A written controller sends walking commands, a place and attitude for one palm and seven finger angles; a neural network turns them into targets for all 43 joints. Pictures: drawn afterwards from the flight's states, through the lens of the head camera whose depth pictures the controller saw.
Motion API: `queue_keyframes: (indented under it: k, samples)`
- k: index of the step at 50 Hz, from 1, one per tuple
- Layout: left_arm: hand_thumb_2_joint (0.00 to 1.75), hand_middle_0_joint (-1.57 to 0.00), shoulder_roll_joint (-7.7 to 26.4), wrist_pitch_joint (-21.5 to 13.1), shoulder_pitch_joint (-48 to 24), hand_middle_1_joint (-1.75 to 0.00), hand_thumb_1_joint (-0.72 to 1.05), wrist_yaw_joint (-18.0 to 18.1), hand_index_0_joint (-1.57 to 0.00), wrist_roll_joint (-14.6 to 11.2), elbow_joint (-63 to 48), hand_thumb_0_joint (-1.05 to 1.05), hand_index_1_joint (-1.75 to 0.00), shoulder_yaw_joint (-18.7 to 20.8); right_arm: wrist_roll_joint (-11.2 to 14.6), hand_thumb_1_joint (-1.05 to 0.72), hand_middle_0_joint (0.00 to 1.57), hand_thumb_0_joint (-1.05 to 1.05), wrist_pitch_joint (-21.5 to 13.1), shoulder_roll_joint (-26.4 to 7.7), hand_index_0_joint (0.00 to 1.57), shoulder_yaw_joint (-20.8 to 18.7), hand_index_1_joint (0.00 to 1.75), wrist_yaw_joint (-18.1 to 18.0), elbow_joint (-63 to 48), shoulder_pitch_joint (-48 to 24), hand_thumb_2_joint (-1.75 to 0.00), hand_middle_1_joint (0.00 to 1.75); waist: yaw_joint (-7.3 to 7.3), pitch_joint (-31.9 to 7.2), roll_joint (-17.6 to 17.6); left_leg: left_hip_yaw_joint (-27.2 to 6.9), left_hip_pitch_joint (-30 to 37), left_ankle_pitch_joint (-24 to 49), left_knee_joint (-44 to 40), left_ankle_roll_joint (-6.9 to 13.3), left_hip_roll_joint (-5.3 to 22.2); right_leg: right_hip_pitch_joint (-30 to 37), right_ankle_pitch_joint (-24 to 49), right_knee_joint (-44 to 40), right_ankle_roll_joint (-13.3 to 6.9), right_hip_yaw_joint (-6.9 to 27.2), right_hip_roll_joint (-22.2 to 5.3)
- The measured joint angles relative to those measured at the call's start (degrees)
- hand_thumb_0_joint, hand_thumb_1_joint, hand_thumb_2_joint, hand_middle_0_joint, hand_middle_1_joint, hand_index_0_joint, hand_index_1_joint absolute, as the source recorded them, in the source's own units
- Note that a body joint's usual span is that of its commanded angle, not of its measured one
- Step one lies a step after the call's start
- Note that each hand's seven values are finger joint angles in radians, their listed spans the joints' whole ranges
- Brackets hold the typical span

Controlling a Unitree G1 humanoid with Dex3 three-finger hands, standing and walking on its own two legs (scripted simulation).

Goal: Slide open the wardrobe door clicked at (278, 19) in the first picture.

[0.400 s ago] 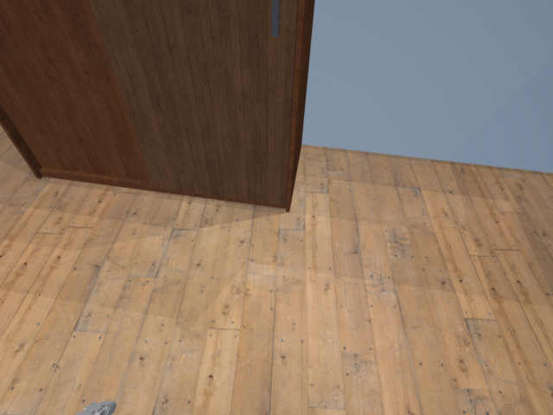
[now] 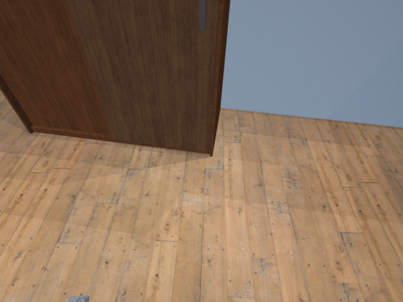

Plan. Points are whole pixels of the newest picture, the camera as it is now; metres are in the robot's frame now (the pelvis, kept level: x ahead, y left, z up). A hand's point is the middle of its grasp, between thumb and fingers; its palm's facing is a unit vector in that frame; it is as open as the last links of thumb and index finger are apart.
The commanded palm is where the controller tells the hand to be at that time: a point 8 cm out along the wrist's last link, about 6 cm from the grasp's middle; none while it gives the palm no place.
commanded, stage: stand and wait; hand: right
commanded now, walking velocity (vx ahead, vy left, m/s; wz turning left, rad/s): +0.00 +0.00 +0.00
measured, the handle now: (204, 1) +1.15 +0.06 +0.18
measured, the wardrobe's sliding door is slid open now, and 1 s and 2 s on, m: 0.00 0.00 0.00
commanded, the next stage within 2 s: look at it before walking up in 0.42 s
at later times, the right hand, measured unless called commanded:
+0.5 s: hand out of the picture +0.07 -0.24 -0.15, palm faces -0.03 +0.94 -0.34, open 7.4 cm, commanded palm none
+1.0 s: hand out of the picture +0.06 -0.24 -0.15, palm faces -0.03 +0.94 -0.33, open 7.4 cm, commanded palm none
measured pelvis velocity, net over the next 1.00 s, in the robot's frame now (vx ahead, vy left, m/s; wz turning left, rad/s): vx -0.01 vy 0.01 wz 0.01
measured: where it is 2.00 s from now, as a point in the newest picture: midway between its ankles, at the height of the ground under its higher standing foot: outside the picture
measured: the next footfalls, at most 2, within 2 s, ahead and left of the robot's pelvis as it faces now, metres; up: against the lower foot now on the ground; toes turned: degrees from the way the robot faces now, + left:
right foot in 1.86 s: +0.25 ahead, -0.08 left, +0.00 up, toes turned +16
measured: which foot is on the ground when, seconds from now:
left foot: down 0.00-1.00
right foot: down 0.00-1.00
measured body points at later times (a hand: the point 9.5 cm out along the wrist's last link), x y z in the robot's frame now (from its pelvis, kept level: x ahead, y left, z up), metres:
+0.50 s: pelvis -0.01 +0.01 +0.00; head -0.01 +0.01 +0.45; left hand +0.06 +0.31 -0.13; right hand +0.07 -0.28 -0.13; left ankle +0.00 +0.13 -0.74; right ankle +0.00 -0.11 -0.74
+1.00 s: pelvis -0.01 +0.01 +0.00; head +0.00 +0.01 +0.45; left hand +0.07 +0.30 -0.13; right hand +0.07 -0.29 -0.13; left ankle +0.00 +0.13 -0.74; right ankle +0.00 -0.11 -0.74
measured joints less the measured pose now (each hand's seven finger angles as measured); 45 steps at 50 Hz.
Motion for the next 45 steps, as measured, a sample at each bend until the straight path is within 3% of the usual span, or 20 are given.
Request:
queue_keyframes:
  k: [45]
  samples:
    - [0.9, -0.21, 0.4, -0.1, 0.9, -0.3, 0.91, -0.1, -0.21, -0.3, 3.6, 0.0, -0.3, -0.1, 0.0, -0.9, 0.2, 0.01, -0.5, -0.8, 0.2, -0.2, 0.3, 0.0, 2.5, -0.4, -0.9, 0.3, 0.35, 0.5, 0.0, -0.1, 0.8, 2.5, -3.6, 0.7, -1.0, 0.9, 2.2, -3.2, 0.8, -0.1, -1.0]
